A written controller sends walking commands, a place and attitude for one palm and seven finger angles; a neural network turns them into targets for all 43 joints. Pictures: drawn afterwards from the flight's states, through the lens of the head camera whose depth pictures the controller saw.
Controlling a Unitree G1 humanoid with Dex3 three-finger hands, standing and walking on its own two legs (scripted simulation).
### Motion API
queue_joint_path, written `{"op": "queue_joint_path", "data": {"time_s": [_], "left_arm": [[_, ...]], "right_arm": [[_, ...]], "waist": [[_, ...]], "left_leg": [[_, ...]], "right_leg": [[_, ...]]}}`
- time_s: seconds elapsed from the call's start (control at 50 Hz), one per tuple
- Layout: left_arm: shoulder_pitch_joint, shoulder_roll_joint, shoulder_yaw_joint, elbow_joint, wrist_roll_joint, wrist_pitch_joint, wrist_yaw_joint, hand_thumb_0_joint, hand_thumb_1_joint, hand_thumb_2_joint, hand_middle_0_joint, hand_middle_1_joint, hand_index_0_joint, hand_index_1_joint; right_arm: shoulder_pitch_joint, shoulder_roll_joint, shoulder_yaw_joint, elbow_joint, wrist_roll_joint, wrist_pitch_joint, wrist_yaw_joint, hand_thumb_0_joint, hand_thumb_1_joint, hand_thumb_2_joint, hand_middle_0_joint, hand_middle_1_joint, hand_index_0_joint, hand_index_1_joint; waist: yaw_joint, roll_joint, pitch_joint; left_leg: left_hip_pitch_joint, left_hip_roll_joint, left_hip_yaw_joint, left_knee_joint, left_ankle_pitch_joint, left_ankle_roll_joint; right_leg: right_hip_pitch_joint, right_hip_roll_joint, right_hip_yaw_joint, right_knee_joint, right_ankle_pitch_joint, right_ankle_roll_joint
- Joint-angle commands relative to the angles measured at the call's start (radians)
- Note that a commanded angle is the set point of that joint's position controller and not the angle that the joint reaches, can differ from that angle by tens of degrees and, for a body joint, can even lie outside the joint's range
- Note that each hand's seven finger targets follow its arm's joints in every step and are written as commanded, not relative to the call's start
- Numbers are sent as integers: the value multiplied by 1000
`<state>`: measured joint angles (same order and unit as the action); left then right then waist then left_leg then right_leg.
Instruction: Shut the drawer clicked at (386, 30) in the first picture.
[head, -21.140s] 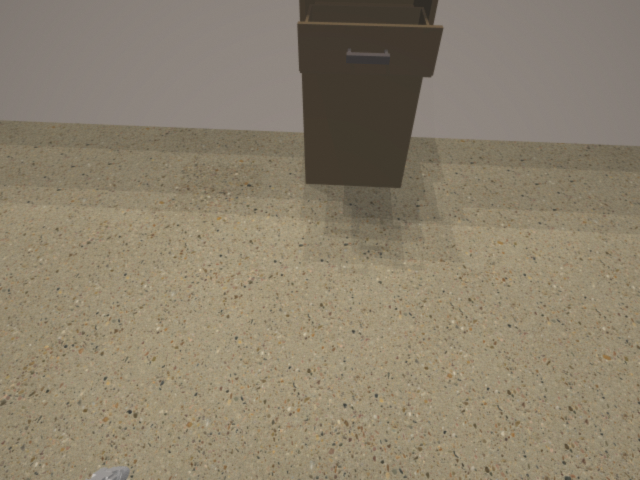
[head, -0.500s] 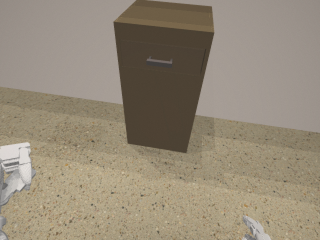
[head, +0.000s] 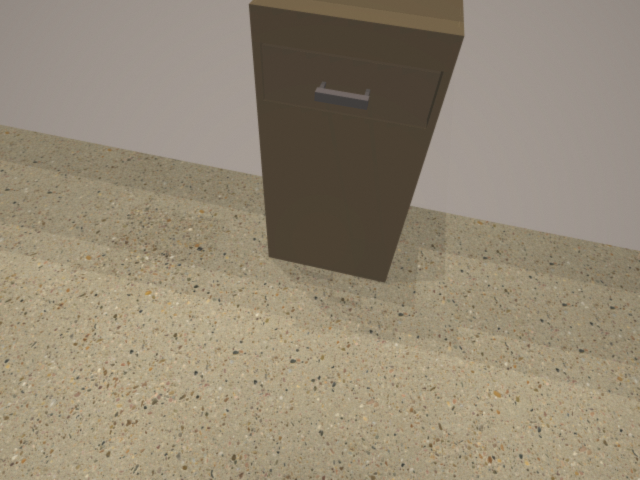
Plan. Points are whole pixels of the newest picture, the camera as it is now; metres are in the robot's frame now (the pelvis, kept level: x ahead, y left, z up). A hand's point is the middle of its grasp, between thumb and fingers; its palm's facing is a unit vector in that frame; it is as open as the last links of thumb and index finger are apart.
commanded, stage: let the arm hang, fingers relaxed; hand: left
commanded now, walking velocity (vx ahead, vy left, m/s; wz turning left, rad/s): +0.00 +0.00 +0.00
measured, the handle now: (343, 93) +0.94 -0.01 +0.00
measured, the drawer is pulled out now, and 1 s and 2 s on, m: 0.00 0.00 0.00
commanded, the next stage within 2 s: look to check the result in 0.76 s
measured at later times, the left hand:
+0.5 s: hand out of the picture +0.02 +0.18 -0.17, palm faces +0.00 -0.98 -0.18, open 7.1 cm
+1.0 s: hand out of the picture +0.03 +0.18 -0.17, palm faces -0.01 -0.98 -0.19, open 7.4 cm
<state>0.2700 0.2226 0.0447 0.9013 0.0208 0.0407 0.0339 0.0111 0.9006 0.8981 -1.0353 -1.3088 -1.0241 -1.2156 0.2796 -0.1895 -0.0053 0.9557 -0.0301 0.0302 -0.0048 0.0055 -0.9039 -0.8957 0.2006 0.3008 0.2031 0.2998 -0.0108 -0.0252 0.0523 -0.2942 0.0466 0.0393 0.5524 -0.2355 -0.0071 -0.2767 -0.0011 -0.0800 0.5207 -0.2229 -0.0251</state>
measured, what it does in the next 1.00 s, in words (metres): stands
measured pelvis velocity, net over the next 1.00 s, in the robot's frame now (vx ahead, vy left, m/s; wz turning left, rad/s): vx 0.03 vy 0.01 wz -0.04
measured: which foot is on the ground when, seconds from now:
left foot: down 0.00-1.00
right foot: down 0.00-1.00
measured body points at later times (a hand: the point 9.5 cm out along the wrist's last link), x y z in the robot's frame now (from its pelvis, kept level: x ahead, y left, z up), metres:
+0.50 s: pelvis +0.02 +0.02 +0.01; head +0.02 +0.01 +0.46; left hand +0.02 +0.23 -0.15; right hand +0.00 -0.18 -0.16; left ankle +0.04 +0.12 -0.73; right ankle +0.04 -0.11 -0.73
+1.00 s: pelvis +0.03 +0.01 +0.01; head +0.04 +0.00 +0.46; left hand +0.03 +0.23 -0.15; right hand +0.00 -0.20 -0.16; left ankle +0.04 +0.12 -0.73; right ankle +0.04 -0.11 -0.73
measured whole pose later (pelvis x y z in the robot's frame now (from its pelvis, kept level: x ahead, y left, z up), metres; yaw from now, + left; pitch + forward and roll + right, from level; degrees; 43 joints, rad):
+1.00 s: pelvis +0.03 +0.01 +0.01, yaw -2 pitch -1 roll +0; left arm 0.26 0.13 0.01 1.15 0.01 0.00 0.03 0.00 0.91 0.90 -0.20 -0.30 -0.20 -0.30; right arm 0.29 -0.13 -0.02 1.14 -0.01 0.00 -0.03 0.00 -0.90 -0.90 0.20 0.30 0.20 0.30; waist -0.01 0.02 0.06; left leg -0.18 0.03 0.09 0.42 -0.22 0.01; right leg -0.19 -0.01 -0.03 0.42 -0.20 -0.01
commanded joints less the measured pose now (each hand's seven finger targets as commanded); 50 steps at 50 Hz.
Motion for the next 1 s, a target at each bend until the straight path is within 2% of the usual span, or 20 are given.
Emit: {"op": "queue_joint_path", "data": {"time_s": [0.0,0.04,0.1,0.16,0.2,0.24,0.3,0.36,0.5,0.62,0.84,0.96,0.98], "left_arm": [[11,104,2,32,-7,-44,-16,0,900,900,-680,-820,-680,-820],[15,109,-2,72,-8,-47,-16,0,900,900,-600,-733,-600,-733],[28,99,-10,130,-10,-51,-13,0,900,900,-480,-603,-480,-603],[45,83,-17,174,-11,-54,-9,0,900,900,-360,-473,-360,-473],[59,67,-22,199,-12,-52,-6,0,900,900,-280,-387,-280,-387],[64,64,-22,213,-11,-52,-4,0,900,900,-200,-300,-200,-300],[73,36,-25,233,-11,-50,0,0,900,900,-200,-300,-200,-300],[72,21,-24,238,-9,-49,3,0,900,900,-200,-300,-200,-300],[65,1,-20,235,-8,-51,6,0,900,900,-200,-300,-200,-300],[59,6,-15,228,-9,-55,5,0,900,900,-200,-300,-200,-300],[50,21,-11,229,-9,-60,5,0,900,900,-200,-300,-200,-300],[40,25,-10,230,-9,-59,5,0,900,900,-200,-300,-200,-300],[37,27,-9,229,-9,-59,5,0,900,900,-200,-300,-200,-300]], "right_arm": [[25,-99,-34,-7,2,-17,-16,0,-900,-900,200,300,200,300],[52,-105,-38,18,6,-17,-18,0,-900,-900,200,300,200,300],[80,-97,-36,58,10,-22,-21,0,-900,-900,200,300,200,300],[87,-88,-31,92,14,-29,-27,0,-900,-900,200,300,200,300],[88,-79,-27,109,15,-29,-29,0,-900,-900,200,300,200,300],[94,-76,-28,122,17,-31,-30,0,-900,-900,200,300,200,300],[97,-49,-23,139,15,-32,-32,0,-900,-900,200,300,200,300],[93,-32,-23,148,14,-30,-33,0,-900,-900,200,300,200,300],[96,-12,-25,163,11,-30,-34,0,-900,-900,200,300,200,300],[102,-14,-27,162,12,-35,-34,0,-900,-900,200,300,200,300],[91,-30,-32,166,16,-36,-36,0,-900,-900,200,300,200,300],[80,-33,-32,171,13,-31,-35,0,-900,-900,200,300,200,300],[82,-33,-32,170,13,-32,-35,0,-900,-900,200,300,200,300]], "waist": [[-2,110,-37],[-4,58,-28],[-7,24,-22],[-2,29,-18],[1,34,3],[3,40,-3],[4,36,5],[5,28,43],[3,45,52],[1,41,25],[-1,29,19],[-5,44,36],[-5,29,30]], "left_leg": [[7,42,-77,-177,-147,42],[37,48,-76,-179,-115,45],[63,54,-73,-186,-60,48],[78,69,-75,-202,5,48],[72,72,-79,-216,-5,48],[78,74,-80,-221,19,49],[81,73,-75,-230,21,48],[64,70,-72,-236,1,46],[61,65,-67,-238,-5,43],[82,63,-62,-228,38,43],[117,67,-50,-216,82,40],[114,66,-47,-224,31,36],[113,66,-48,-225,32,37]], "right_leg": [[22,-91,160,-216,-160,-30],[6,-91,156,-228,-153,-31],[9,-96,144,-227,-103,-28],[27,-93,124,-202,-20,-24],[25,-90,121,-198,-18,-21],[36,-89,114,-184,7,-19],[38,-92,111,-180,12,-13],[24,-90,109,-183,-4,-10],[20,-86,118,-180,1,-9],[40,-89,121,-180,34,-10],[41,-91,125,-188,64,-11],[26,-90,134,-207,11,-13],[33,-90,134,-207,12,-14]]}}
